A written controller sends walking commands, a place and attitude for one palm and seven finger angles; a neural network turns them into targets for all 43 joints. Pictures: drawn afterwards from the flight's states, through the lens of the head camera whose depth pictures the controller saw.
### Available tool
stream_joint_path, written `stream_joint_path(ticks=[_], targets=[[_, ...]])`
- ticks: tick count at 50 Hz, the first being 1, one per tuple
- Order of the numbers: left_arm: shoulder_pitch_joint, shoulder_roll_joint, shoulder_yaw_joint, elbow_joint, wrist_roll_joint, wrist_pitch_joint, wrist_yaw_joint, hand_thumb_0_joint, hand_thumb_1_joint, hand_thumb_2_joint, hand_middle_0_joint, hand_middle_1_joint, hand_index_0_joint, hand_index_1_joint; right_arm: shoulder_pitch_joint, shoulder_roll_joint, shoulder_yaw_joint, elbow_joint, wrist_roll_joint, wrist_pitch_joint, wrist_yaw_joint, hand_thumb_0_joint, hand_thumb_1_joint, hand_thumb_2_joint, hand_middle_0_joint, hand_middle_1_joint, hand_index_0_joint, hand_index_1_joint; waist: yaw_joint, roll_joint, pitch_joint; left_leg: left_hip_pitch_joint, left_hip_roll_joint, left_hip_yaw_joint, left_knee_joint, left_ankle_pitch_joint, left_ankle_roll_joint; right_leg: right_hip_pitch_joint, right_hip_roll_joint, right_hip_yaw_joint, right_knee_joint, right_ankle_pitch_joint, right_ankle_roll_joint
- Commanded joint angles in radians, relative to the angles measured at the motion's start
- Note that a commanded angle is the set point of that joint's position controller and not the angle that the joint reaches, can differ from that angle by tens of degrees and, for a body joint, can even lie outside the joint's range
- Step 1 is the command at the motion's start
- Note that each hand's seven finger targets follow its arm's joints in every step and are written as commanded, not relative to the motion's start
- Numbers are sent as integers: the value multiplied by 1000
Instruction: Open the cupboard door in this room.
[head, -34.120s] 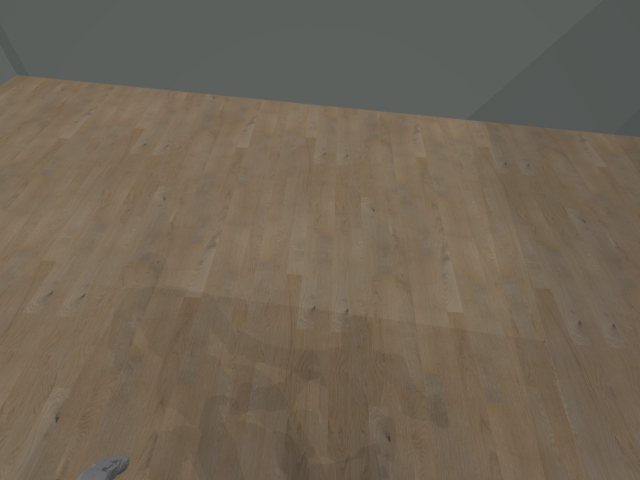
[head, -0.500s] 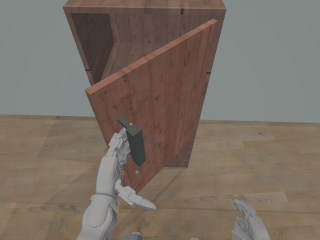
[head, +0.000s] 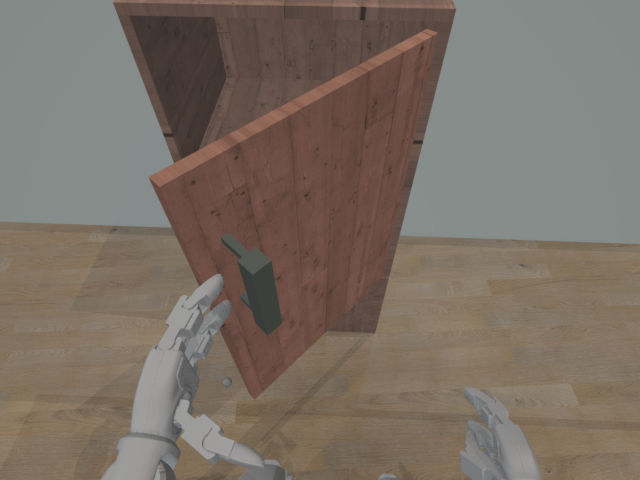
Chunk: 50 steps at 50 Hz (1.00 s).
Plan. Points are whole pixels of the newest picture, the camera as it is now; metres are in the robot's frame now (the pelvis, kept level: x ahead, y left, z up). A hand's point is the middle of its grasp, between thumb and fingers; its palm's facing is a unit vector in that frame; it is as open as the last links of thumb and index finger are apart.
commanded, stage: slide the hand sideways off the handle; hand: left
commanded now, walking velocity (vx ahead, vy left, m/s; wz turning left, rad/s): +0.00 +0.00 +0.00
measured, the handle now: (250, 284) +0.33 +0.11 +0.08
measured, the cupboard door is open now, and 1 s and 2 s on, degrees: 48 48 48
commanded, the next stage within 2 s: draw the hand back to the body in 0.34 s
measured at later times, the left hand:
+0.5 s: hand (184, 413) +0.18 +0.15 +0.07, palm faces -0.04 -1.00 -0.03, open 16.3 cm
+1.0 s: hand (98, 388) +0.19 +0.21 +0.13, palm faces +0.05 -0.98 -0.17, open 16.0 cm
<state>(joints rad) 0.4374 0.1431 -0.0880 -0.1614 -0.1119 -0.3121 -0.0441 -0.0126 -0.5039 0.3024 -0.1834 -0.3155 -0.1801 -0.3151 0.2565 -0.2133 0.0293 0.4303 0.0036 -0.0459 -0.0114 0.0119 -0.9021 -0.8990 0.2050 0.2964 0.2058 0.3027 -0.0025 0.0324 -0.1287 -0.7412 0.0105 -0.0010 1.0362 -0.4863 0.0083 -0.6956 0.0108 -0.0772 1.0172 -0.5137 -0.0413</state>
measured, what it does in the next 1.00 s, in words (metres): stands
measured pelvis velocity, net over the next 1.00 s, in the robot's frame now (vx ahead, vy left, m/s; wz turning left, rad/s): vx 0.00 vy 0.01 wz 0.01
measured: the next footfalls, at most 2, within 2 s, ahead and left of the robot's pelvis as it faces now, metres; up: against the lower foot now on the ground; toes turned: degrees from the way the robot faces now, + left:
none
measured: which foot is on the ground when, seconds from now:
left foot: down 0.00-1.00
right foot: down 0.00-1.00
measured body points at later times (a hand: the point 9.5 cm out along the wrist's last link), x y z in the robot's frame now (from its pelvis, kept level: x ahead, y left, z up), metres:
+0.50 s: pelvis +0.00 +0.00 -0.01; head +0.04 -0.01 +0.44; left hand +0.18 +0.20 +0.07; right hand +0.19 -0.23 -0.08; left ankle +0.02 +0.11 -0.67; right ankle +0.00 -0.10 -0.67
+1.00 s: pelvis +0.00 +0.01 +0.02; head +0.00 +0.01 +0.47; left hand +0.18 +0.26 +0.15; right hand +0.19 -0.21 -0.03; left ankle +0.02 +0.11 -0.67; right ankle +0.00 -0.10 -0.67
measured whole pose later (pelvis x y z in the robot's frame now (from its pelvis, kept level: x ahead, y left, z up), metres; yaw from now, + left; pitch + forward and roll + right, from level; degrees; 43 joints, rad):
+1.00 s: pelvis +0.00 +0.01 +0.02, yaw +0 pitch +5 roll -2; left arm 0.56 0.31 0.16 -0.38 -0.23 -0.14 -0.15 -0.01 -0.44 0.33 -0.15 -0.30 -0.15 -0.30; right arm 0.29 -0.23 0.05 0.46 0.04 -0.13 -0.09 0.01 -0.90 -0.90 0.21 0.30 0.21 0.30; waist 0.03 0.05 -0.14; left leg -0.57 0.01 -0.01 0.92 -0.45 0.03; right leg -0.50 0.02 -0.09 0.85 -0.45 -0.02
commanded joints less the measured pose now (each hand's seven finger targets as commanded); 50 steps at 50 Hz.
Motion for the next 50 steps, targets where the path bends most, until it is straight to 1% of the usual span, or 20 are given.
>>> stream_joint_path(ticks=[1,4,6,7,9,10,16,17,21,24,26,28,29,31,35,42,47,48,49,50], targets=[[49,78,111,-251,-41,-75,-14,0,-500,300,-150,-300,-150,-300,-56,-109,-53,-172,6,-59,-13,0,-900,-900,200,300,200,300,8,-41,-174,90,-30,-23,-124,238,13,128,8,61,-157,337,18],[84,90,134,-255,-62,-86,-43,0,-500,300,-150,-300,-150,-300,-55,-111,-56,-171,9,-61,-18,0,-900,-900,200,300,200,300,3,-55,-154,67,-31,-25,-107,238,14,127,8,70,-157,351,23],[85,106,156,-265,-75,-99,-60,0,-500,300,-150,-300,-150,-300,-52,-110,-58,-165,8,-66,-21,0,-900,-900,200,300,200,300,-1,-31,-154,55,-33,-24,-92,230,11,115,1,82,-155,359,29],[102,121,179,-270,-84,-108,-70,0,-500,300,-150,-300,-150,-300,-48,-111,-61,-163,8,-67,-23,0,-900,-900,200,300,200,300,2,-56,-173,46,-33,-28,-84,237,10,130,-2,85,-148,377,31],[133,124,181,-267,-93,-118,-97,0,-500,300,-150,-300,-150,-300,-53,-112,-64,-164,12,-68,-28,0,-900,-900,200,300,200,300,-2,-53,-174,40,-32,-28,-70,250,12,127,-2,93,-143,399,34],[138,115,174,-272,-103,-122,-114,0,-500,300,-150,-300,-150,-300,-53,-112,-63,-165,12,-71,-28,0,-900,-900,200,300,200,300,-1,-18,-170,36,-35,-27,-69,241,10,118,-5,94,-143,388,35],[145,127,181,-289,-146,-128,-184,0,-500,300,-150,-300,-150,-300,-53,-119,-64,-167,18,-82,-41,0,-900,-900,200,300,200,300,-12,-17,-161,27,-34,-36,-53,229,12,91,-4,92,-144,347,37],[125,145,200,-280,-151,-126,-185,0,-500,300,-150,-300,-150,-300,-50,-120,-66,-162,19,-83,-44,0,-900,-900,200,300,200,300,-16,-43,-159,20,-32,-38,-49,215,12,83,-4,95,-148,327,39],[113,129,185,-276,-150,-114,-177,0,-500,300,-150,-300,-150,-300,-53,-122,-63,-168,19,-92,-48,0,-900,-900,200,300,200,300,-13,-28,-144,18,-31,-41,-51,194,14,49,4,79,-144,249,29],[118,205,263,-314,-152,-98,-158,0,-500,300,-150,-300,-150,-300,-58,-122,-64,-171,20,-86,-53,0,-900,-900,200,300,200,300,11,-33,-189,26,-29,-39,-60,204,15,104,3,100,-160,248,29],[135,213,277,-365,-152,-83,-149,0,-500,300,-150,-300,-150,-300,-60,-111,-62,-183,27,-84,-55,0,-900,-900,200,300,200,300,25,21,-220,75,-31,-32,-88,228,16,135,3,92,-166,274,25],[155,207,282,-375,-161,-62,-144,0,-500,300,-150,-300,-150,-300,-65,-106,-58,-182,35,-84,-55,0,-900,-900,200,300,200,300,28,43,-193,104,-30,-34,-120,234,14,136,11,69,-174,277,22],[170,201,282,-366,-167,-47,-144,0,-500,300,-150,-300,-150,-300,-69,-107,-56,-183,38,-81,-56,0,-900,-900,200,300,200,300,23,16,-176,99,-27,-39,-127,226,16,138,15,67,-188,262,24],[146,192,272,-357,-178,-26,-151,0,-500,300,-150,-300,-150,-300,-74,-113,-49,-178,41,-84,-58,0,-900,-900,200,300,200,300,8,25,-121,98,-25,-43,-145,189,14,119,15,61,-214,213,26],[122,201,280,-310,-192,20,-175,0,-500,300,-150,-300,-150,-300,-76,-127,-41,-171,44,-95,-66,0,-900,-900,200,300,200,300,-6,-33,-47,100,-18,-52,-172,147,17,110,13,66,-266,137,30],[62,251,333,-406,-208,47,-182,0,-500,300,-150,-300,-150,-300,-74,-127,-27,-164,48,-141,-73,0,-900,-900,200,300,200,300,20,52,-80,207,-16,-65,-246,177,15,165,21,29,-281,169,16],[77,255,355,-423,-213,79,-182,0,-325,375,-156,-300,-156,-300,-78,-128,-26,-148,53,-166,-68,0,-900,-900,200,300,200,300,27,59,-73,256,-15,-68,-283,217,10,197,27,6,-291,230,17],[79,407,393,-507,-48,118,-31,0,-290,390,-158,-300,-158,-300,-91,-122,-27,-145,34,-147,-92,0,-900,-900,200,300,200,300,80,61,-79,270,-2,-56,-339,216,13,239,-2,68,-360,230,1],[145,335,370,-473,-30,156,39,0,-255,405,-159,-300,-159,-300,-93,-103,-19,-134,26,-140,-101,0,-900,-900,200,300,200,300,60,51,-24,272,-3,-53,-362,201,12,245,-7,65,-394,206,2],[158,276,321,-474,-19,179,65,0,-220,420,-160,-300,-160,-300,-93,-102,-16,-137,27,-134,-103,0,-900,-900,200,300,200,300,48,23,5,283,-1,-56,-372,191,11,234,-10,58,-401,199,7]])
